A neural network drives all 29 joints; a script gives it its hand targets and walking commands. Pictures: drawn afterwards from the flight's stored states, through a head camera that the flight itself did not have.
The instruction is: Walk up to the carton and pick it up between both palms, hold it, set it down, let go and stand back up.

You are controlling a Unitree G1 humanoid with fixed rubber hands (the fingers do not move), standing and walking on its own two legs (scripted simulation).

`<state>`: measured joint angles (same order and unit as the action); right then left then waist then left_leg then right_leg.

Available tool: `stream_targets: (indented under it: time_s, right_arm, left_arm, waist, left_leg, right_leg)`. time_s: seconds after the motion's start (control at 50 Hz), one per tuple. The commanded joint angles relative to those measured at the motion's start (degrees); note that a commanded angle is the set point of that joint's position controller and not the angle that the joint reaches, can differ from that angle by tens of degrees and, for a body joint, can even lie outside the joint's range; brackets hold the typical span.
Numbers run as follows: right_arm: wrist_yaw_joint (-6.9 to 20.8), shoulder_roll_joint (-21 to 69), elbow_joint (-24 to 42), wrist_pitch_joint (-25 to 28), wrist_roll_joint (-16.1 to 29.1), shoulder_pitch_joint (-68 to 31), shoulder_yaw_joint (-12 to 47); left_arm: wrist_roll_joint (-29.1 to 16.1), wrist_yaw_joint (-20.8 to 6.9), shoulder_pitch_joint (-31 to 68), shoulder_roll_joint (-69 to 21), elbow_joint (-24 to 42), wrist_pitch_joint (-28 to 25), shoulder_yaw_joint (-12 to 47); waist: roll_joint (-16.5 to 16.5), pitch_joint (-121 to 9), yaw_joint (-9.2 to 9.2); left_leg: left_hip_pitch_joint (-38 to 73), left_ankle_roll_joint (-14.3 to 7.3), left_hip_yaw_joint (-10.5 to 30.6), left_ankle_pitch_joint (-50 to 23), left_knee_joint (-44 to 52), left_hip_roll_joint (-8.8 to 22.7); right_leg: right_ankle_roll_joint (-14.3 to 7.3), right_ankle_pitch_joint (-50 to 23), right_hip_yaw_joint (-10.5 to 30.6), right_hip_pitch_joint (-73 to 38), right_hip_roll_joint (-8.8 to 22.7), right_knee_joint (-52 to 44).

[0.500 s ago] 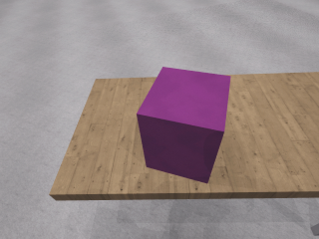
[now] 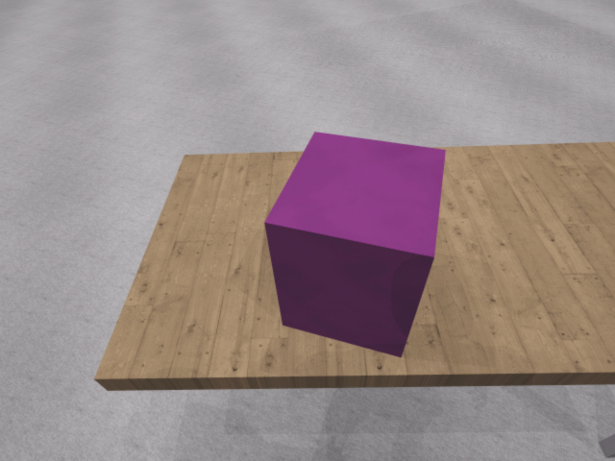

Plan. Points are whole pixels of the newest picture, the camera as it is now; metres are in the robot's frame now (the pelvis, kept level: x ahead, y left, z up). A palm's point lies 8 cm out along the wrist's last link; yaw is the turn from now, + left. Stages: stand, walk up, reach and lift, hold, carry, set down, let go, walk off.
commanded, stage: stand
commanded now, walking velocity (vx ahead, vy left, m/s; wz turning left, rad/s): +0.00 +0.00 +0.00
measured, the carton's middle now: (357, 244) +0.44 -0.06 +0.03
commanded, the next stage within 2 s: none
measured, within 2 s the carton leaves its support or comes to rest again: neither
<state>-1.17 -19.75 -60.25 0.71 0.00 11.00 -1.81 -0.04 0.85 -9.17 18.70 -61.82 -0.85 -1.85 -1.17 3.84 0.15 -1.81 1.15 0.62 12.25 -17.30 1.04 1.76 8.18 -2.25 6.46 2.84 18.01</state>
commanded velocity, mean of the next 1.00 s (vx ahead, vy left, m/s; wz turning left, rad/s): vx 0.00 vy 0.00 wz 0.00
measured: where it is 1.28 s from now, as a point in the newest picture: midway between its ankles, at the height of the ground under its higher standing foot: outside the picture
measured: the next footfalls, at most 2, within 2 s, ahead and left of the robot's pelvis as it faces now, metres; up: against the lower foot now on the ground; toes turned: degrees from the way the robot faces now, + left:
none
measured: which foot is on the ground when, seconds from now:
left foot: down 0.00-1.00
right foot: down 0.00-1.00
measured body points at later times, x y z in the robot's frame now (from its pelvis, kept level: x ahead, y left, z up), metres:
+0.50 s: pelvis -0.01 +0.00 +0.00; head +0.00 -0.01 +0.45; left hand +0.05 +0.30 -0.13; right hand +0.05 -0.30 -0.13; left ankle -0.03 +0.13 -0.75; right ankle +0.02 -0.14 -0.75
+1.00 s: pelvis +0.00 +0.00 +0.00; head +0.00 -0.01 +0.45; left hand +0.05 +0.30 -0.13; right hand +0.05 -0.30 -0.14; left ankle -0.03 +0.13 -0.75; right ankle +0.02 -0.14 -0.75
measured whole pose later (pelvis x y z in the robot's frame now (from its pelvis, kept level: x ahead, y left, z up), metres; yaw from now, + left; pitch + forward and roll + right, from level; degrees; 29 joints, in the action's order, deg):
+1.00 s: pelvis +0.00 +0.00 +0.00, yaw +0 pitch -3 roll +0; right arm -1.2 -19.5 -59.9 0.9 0.0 11.7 -2.2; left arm 0.0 0.9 -10.3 18.1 -62.2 -0.6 -1.7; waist -1.2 4.2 0.1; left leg -2.2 1.2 0.5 12.1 -17.6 1.1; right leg 1.7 7.9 -2.1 6.8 2.8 18.1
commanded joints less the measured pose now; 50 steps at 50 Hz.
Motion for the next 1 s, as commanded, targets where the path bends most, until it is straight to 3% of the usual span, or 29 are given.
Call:
stream_targets:
  time_s: [0.0,0.06,0.14,0.16,0.22,0.3,0.32,0.34,0.36,0.4,0.42,0.44,0.46,0.5,0.54,0.56,0.58,0.6,0.62,0.68,0.72,0.76,0.78,0.82,0.86,0.88,0.9,0.92,0.98]
  right_arm:
    - [-0.59,-10.43,3.07,0.98,0.10,-0.63,-2.12]
    - [-0.55,-9.37,2.64,1.18,0.36,0.08,-2.12]
    - [-0.60,-10.55,3.41,1.48,-0.20,-1.83,-2.16]
    - [-0.38,-9.27,3.21,1.56,-0.24,0.10,-1.98]
    - [-0.68,-9.04,2.46,1.15,0.47,1.57,-2.04]
    - [-0.72,-10.15,3.45,1.15,-0.27,-1.69,-2.44]
    - [-0.70,-8.98,2.60,1.09,0.62,1.20,-2.32]
    - [-0.60,-9.95,2.82,1.33,0.29,1.26,-2.56]
    - [-0.61,-11.25,2.66,1.24,0.34,0.55,-2.55]
    - [-0.60,-11.27,3.17,1.28,0.13,0.66,-2.72]
    - [-0.82,-11.46,2.84,1.16,0.10,1.41,-2.93]
    - [-0.52,-10.57,2.71,1.06,0.05,1.44,-2.72]
    - [-0.64,-10.69,2.92,1.33,0.15,0.49,-2.86]
    - [-0.53,-10.17,2.68,1.27,0.49,1.59,-2.45]
    - [-0.44,-9.81,3.38,1.23,-0.03,0.06,-2.07]
    - [-0.44,-8.75,3.63,1.32,-0.03,0.05,-2.29]
    - [-0.67,-10.18,3.09,1.17,0.36,0.80,-2.33]
    - [-0.55,-9.38,2.83,1.13,0.45,2.45,-2.37]
    - [-0.46,-8.15,2.40,1.15,0.37,3.10,-1.99]
    - [-0.74,-11.66,2.94,1.13,0.24,0.67,-2.92]
    - [-0.66,-10.90,3.49,1.23,0.15,0.97,-2.73]
    - [-0.79,-10.55,2.61,1.41,0.22,0.99,-2.25]
    - [-0.65,-9.61,3.16,1.21,0.17,2.02,-2.35]
    - [-0.47,-9.30,3.39,1.21,0.22,1.22,-2.29]
    - [-0.47,-9.96,3.47,1.47,0.27,1.00,-2.44]
    - [-0.49,-8.89,2.51,1.17,0.28,2.54,-1.83]
    - [-0.53,-11.29,3.17,1.21,-0.45,0.56,-2.80]
    - [-0.64,-9.44,3.06,0.94,-0.02,2.12,-2.53]
    - [-0.88,-10.52,3.20,1.42,0.20,1.22,-2.70]
  left_arm:
    - [0.16,0.94,0.44,12.47,2.59,-0.97,-2.62]
    - [0.24,0.76,0.37,10.73,2.61,-1.05,-1.98]
    - [-0.29,0.71,0.69,13.06,2.54,-1.19,-2.58]
    - [-0.04,0.54,-1.01,11.67,2.20,-1.00,-2.39]
    - [0.03,0.67,-1.55,9.98,1.64,-1.34,-1.91]
    - [-0.38,0.90,-0.75,10.23,2.33,-0.90,-1.75]
    - [-0.01,0.62,0.22,10.70,2.27,-1.16,-1.73]
    - [0.35,0.70,0.73,10.37,2.45,-1.15,-1.75]
    - [-0.41,0.74,0.48,11.37,2.58,-1.05,-1.93]
    - [-0.03,0.33,-1.50,11.15,2.18,-0.91,-1.92]
    - [0.11,0.59,0.52,12.04,2.17,-0.95,-2.04]
    - [0.16,0.59,0.68,11.20,2.88,-0.95,-2.11]
    - [-0.13,0.40,-0.12,11.19,2.46,-0.93,-2.29]
    - [0.01,0.62,-2.08,11.69,1.58,-0.79,-2.10]
    - [-0.08,0.68,-1.22,12.04,2.02,-1.01,-2.71]
    - [0.06,0.66,-0.89,11.48,1.94,-0.79,-2.39]
    - [-0.42,0.71,-2.38,8.53,1.91,-0.66,-1.39]
    - [-0.28,0.75,-1.11,9.03,2.08,-0.84,-1.27]
    - [0.24,0.62,-0.84,11.16,2.02,-0.86,-1.72]
    - [-0.31,0.48,-1.98,9.67,2.77,-1.13,-1.67]
    - [0.13,0.61,0.42,9.96,3.31,-0.91,-1.64]
    - [-0.35,0.76,-1.87,9.45,2.02,-0.54,-1.37]
    - [0.12,0.68,-1.05,10.48,2.44,-0.72,-1.52]
    - [0.52,0.80,0.44,11.65,2.67,-0.75,-2.14]
    - [0.00,0.91,-0.36,11.65,2.34,-0.80,-2.14]
    - [0.43,0.76,-1.74,11.12,2.20,-0.74,-2.11]
    - [0.17,0.74,-0.65,12.07,2.59,-1.01,-2.30]
    - [0.26,0.85,-0.29,10.70,2.87,-1.11,-1.92]
    - [-0.01,0.61,0.99,9.75,3.10,-0.92,-1.96]
  waist:
    - [-0.37,-2.40,0.17]
    - [2.27,-1.89,0.09]
    - [1.48,-2.10,0.69]
    - [-0.35,-3.23,0.57]
    - [2.43,-2.94,-0.02]
    - [-0.38,-0.52,0.83]
    - [1.86,-1.95,-0.83]
    - [0.17,-0.89,-0.59]
    - [2.71,-0.42,-0.14]
    - [-1.20,-1.49,-0.38]
    - [0.68,-1.20,-0.27]
    - [-1.45,-1.70,-0.18]
    - [1.26,-1.16,-0.75]
    - [1.63,-1.49,-0.01]
    - [0.28,-0.32,0.86]
    - [1.45,-0.53,0.19]
    - [-0.67,0.17,1.25]
    - [-0.37,0.43,-0.18]
    - [4.67,-1.28,-0.43]
    - [-0.23,-0.22,1.27]
    - [2.49,-1.80,0.18]
    - [0.94,-2.74,0.92]
    - [-0.79,-1.75,-0.10]
    - [1.66,-2.59,-0.32]
    - [-0.86,-1.40,-0.25]
    - [1.49,-2.43,0.02]
    - [-0.07,-1.31,0.53]
    - [0.08,-1.08,-0.57]
    - [2.91,-2.10,-0.56]
  left_leg:
    - [-4.67,-1.69,3.74,-8.49,3.65,6.76]
    - [-4.75,-1.56,3.99,-7.45,3.95,6.74]
    - [-5.53,-1.76,4.09,-7.71,3.61,6.20]
    - [-4.04,-1.64,3.03,-6.94,3.17,6.38]
    - [-3.84,-1.88,3.77,-7.16,3.81,6.59]
    - [-5.77,-2.17,3.49,-5.80,2.88,6.47]
    - [-2.59,-1.47,3.69,-6.99,4.14,6.79]
    - [-3.95,-1.64,3.87,-6.42,3.07,6.56]
    - [-4.85,-2.06,3.91,-6.42,3.71,6.72]
    - [-4.50,-1.98,3.74,-5.44,3.11,6.04]
    - [-4.37,-1.91,4.37,-7.22,3.72,6.57]
    - [-4.11,-1.57,3.85,-7.32,3.76,6.48]
    - [-3.52,-1.85,3.96,-6.62,3.27,6.55]
    - [-3.80,-1.93,4.79,-5.89,3.88,6.75]
    - [-6.13,-2.06,4.40,-3.69,4.41,6.33]
    - [-5.24,-2.11,4.67,-4.28,4.21,6.61]
    - [-5.42,-2.18,4.26,-4.07,3.15,6.48]
    - [-5.80,-2.10,3.74,-3.75,3.92,6.16]
    - [-4.29,-1.81,4.81,-6.54,3.85,6.78]
    - [-6.50,-1.96,3.66,-4.57,3.32,6.16]
    - [-6.72,-2.02,3.98,-4.04,3.60,6.37]
    - [-4.16,-2.21,4.30,-6.71,2.97,6.83]
    - [-4.46,-1.60,4.22,-6.21,3.30,6.07]
    - [-3.68,-1.26,4.10,-5.75,3.91,6.71]
    - [-3.86,-1.36,3.77,-5.78,4.65,6.42]
    - [-3.48,-1.41,3.80,-6.68,3.30,6.37]
    - [-4.85,-1.68,3.74,-6.43,3.47,6.21]
    - [-4.70,-1.70,3.62,-5.56,3.23,6.50]
    - [-3.90,-1.60,4.06,-7.74,3.23,6.74]
  right_leg:
    - [-2.32,-6.16,4.90,-4.25,5.98,-2.54]
    - [-2.55,-5.83,4.48,-3.44,5.35,-1.76]
    - [-2.49,-5.10,4.86,-3.72,5.75,-2.37]
    - [-2.67,-6.15,4.47,-3.91,5.64,-1.89]
    - [-2.50,-5.94,4.50,-3.70,5.98,-2.32]
    - [-2.44,-5.40,4.97,-3.31,6.09,-3.20]
    - [-2.48,-4.65,4.61,-1.09,5.51,-2.06]
    - [-2.62,-3.39,5.44,-1.41,5.32,-3.09]
    - [-2.35,-5.25,5.43,-2.00,5.59,-2.93]
    - [-2.69,-5.19,5.17,-2.72,5.51,-2.36]
    - [-2.77,-5.73,5.35,-1.33,5.57,-1.69]
    - [-2.38,-3.91,4.52,-1.77,5.60,-2.14]
    - [-1.97,-2.95,4.37,-0.62,4.81,-3.30]
    - [-2.31,-2.59,4.69,-2.01,5.36,-2.92]
    - [-2.46,-1.54,5.08,-2.95,5.57,-2.41]
    - [-2.66,-0.66,4.90,-1.62,5.47,-2.70]
    - [-2.76,-1.72,5.39,-1.28,6.04,-3.77]
    - [-2.49,-1.89,5.38,-1.31,5.79,-3.32]
    - [-2.32,-2.01,4.25,-2.19,5.29,-2.17]
    - [-2.73,-1.20,5.48,-2.49,5.65,-3.36]
    - [-2.82,-3.07,5.04,-3.27,6.07,-2.42]
    - [-2.49,-4.94,5.09,-2.87,5.76,-2.28]
    - [-2.42,-3.64,5.02,-1.81,5.46,-1.95]
    - [-2.68,-2.86,4.72,-2.11,5.29,-1.90]
    - [-2.93,-2.78,5.79,-1.87,5.62,-2.24]
    - [-2.84,-2.21,4.90,-1.72,5.04,-2.23]
    - [-2.70,-2.67,5.13,-2.66,5.41,-2.77]
    - [-2.63,-3.79,5.35,-1.76,5.74,-2.24]
    - [-2.38,-6.64,4.39,-2.37,5.29,-2.18]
